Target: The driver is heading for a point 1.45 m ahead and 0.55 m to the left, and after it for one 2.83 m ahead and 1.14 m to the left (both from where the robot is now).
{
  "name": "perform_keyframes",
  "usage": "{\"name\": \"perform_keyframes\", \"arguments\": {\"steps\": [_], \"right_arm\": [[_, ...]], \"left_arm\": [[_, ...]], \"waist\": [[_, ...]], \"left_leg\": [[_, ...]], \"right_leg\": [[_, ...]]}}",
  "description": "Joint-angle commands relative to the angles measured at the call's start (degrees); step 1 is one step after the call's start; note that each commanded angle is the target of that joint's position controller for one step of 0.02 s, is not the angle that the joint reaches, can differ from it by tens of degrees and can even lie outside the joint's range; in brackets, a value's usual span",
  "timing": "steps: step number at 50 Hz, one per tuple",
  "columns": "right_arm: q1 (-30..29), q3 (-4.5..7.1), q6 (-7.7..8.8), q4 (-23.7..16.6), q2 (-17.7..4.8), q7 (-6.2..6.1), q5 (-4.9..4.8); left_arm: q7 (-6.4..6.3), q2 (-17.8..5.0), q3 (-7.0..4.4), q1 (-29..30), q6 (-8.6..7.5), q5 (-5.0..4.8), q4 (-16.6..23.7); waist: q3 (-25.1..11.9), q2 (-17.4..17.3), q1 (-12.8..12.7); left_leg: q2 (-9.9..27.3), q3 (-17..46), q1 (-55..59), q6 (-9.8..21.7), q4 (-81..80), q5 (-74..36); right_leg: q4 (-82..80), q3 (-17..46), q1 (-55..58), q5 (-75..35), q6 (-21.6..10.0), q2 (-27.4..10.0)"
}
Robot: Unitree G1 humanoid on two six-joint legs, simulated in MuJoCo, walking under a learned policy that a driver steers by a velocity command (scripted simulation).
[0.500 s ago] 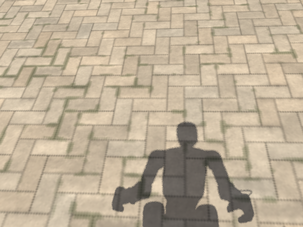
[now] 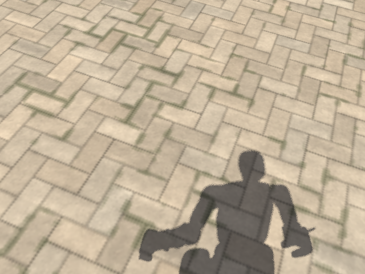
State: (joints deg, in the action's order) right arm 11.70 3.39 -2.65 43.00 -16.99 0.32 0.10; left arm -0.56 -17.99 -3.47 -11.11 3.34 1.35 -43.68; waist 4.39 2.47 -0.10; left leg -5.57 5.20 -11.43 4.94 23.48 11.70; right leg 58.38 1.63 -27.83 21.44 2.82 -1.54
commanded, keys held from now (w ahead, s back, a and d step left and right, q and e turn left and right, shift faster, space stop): q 0.92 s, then e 0.08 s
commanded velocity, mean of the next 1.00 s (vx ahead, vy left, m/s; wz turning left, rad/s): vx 0.00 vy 0.00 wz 0.58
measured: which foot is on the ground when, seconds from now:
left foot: down 0.00-0.32, up 0.34-0.76, down 0.78-1.00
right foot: up 0.00-0.30, down 0.32-0.78, up 0.80-1.00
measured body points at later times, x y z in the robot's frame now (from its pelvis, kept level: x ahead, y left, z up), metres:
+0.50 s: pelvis +0.01 -0.04 +0.00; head +0.05 -0.06 +0.45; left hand +0.07 +0.26 -0.08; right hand +0.19 -0.30 -0.14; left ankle -0.06 +0.07 -0.66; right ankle +0.04 -0.13 -0.74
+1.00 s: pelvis -0.01 +0.00 +0.00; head +0.00 +0.05 +0.45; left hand -0.08 +0.30 -0.13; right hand +0.25 -0.16 -0.09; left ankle -0.05 +0.06 -0.74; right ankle +0.07 -0.13 -0.67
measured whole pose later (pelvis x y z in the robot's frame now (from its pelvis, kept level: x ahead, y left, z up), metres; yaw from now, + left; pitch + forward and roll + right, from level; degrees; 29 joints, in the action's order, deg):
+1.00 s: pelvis -0.01 +0.00 +0.00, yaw +35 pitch +0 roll -1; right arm 10.7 2.4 -2.2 42.0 -16.8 0.2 0.3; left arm -0.1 -18.6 -3.1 -11.8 3.7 1.0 -42.6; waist 5.0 2.9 -0.7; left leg -5.4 4.4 -10.8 5.0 23.2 11.5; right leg 59.0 0.5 -26.9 21.6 2.3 -1.9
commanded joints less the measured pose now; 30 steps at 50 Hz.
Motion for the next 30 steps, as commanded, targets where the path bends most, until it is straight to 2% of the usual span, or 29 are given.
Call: {"name": "perform_keyframes", "arguments": {"steps": [1,5,10,12,14,15,16,17,18,19,20,22,23,27,30], "right_arm": [[2.41,2.55,0.69,-2.57,-9.79,-0.3,0.32],[3.97,2.94,0.61,-2.52,-10.72,-0.33,0.82],[3.03,3.3,0.4,-2.77,-11.26,-0.03,1.12],[1.93,3.41,0.28,-2.76,-11.28,0.09,0.99],[-0.71,3.3,0.14,-2.94,-10.75,0.01,0.39],[-1.55,2.94,0.23,-3.2,-9.59,-0.22,-0.22],[2.08,1.91,0.49,-3.43,-5.23,-0.26,-0.33],[4.6,2.34,0.47,-3.36,-6.35,-0.85,0.35],[3.84,3.29,0.17,-2.81,-10.25,-0.9,1.92],[3.62,3.63,-0.06,-1.92,-10.39,-0.44,1.69],[4.38,3.6,-0.5,-0.96,-9.6,0.12,1.37],[5.53,3.33,-1.13,-0.34,-8.73,1.42,0.89],[4.64,3.11,-1.24,-0.47,-8.39,1.7,0.65],[-0.12,2.31,-1.68,-2.1,-6.95,2.12,0.56],[-1.98,1.67,-1.91,-3.06,-5.82,2.48,0.48]], "left_arm": [[-0.36,-4.72,-1.13,1.23,-0.26,-0.03,4.02],[-0.67,-4.5,-0.86,3.45,-0.59,-0.28,5.18],[-1.11,-4.47,-0.34,4.12,-1.44,-1.0,6.35],[-1.39,-4.6,-0.15,2.68,-1.89,-1.35,6.4],[-1.94,-4.27,0.04,-1.13,-2.51,-1.35,5.55],[-2.48,-5.2,-0.16,-3.05,-3.02,-0.86,5.04],[-3.08,-9.43,-0.78,-2.0,-3.2,-0.07,5.72],[-2.65,-13.79,-1.48,2.05,-2.71,-0.14,7.52],[-2.13,-11.38,-1.24,0.16,-2.31,-0.16,6.9],[-1.75,-7.34,-0.06,2.22,-2.34,-0.53,7.28],[-1.56,-5.51,0.44,4.65,-2.31,-0.41,7.76],[-2.0,-5.19,0.58,5.29,-2.48,-0.1,8.03],[-1.97,-5.26,0.49,3.98,-2.54,-0.03,7.67],[-1.86,-6.27,-0.29,-1.3,-2.86,-0.04,5.77],[-1.41,-7.07,-0.82,-2.02,-3.01,0.15,5.06]], "waist": [[-4.89,-9.17,1.38],[-5.06,-8.8,2.26],[-6.07,-9.05,1.96],[-6.38,-9.59,1.13],[-6.23,-9.19,-1.69],[-6.2,-7.32,-2.77],[-7.6,3.86,-0.16],[-5.96,10.17,1.11],[-5.66,6.05,0.56],[-3.79,3.27,1.61],[-2.24,2.82,2.45],[-3.25,5.97,2.53],[-3.56,5.67,1.73],[-4.35,5.69,-1.33],[-4.81,6.27,-1.81]], "left_leg": [[14.21,15.7,7.83,8.12,-5.35,-18.11],[14.3,20.08,6.99,8.79,-4.4,-15.4],[13.27,24.49,4.32,8.11,-2.04,-20.09],[12.55,26.48,3.3,6.94,-1.12,-22.3],[9.91,26.74,-0.29,3.65,0.63,-18.89],[7.25,24.92,-4.56,0.66,3.21,-11.55],[1.31,16.42,-10.54,-2.93,13.37,7.92],[-7.14,4.45,-18.12,-4.48,23.49,22.39],[-2.12,3.43,-16.89,-5.08,33.56,22.14],[-0.94,3.61,-16.32,-5.28,37.42,18.86],[-0.44,2.9,-15.87,-5.83,40.45,15.57],[-0.1,0.68,-17.32,-7.25,43.93,12.43],[0.18,-0.2,-17.92,-7.87,43.58,12.02],[1.89,-1.83,-20.42,-8.91,37.38,12.47],[3.49,-3.68,-17.62,-8.4,30.66,13.73]], "right_leg": [[-2.88,0.8,-5.57,-0.09,0.38,0.47],[-7.79,1.66,-4.08,0.98,-0.11,1.58],[-14.51,2.31,2.74,2.25,-1.58,3.96],[-19.6,2.68,7.16,2.26,-2.37,4.91],[-31.68,2.62,15.74,-3.41,-3.06,5.24],[-39.96,4.28,22.04,-8.37,-3.63,2.47],[-45.49,16.35,27.61,-6.05,-6.48,-10.5],[-46.32,28.92,24.15,-13.07,-13.26,-20.71],[-44.38,26.36,20.19,-17.67,-16.97,-21.72],[-43.81,20.64,17.78,-19.37,-16.33,-18.2],[-43.41,14.43,16.23,-20.11,-14.56,-14.18],[-42.05,8.04,18.98,-25.77,-13.25,-10.54],[-41.48,6.39,20.39,-28.11,-13.4,-10.24],[-40.03,5.0,27.11,-31.45,-14.99,-12.63],[-39.22,3.28,27.18,-32.26,-15.37,-14.12]]}}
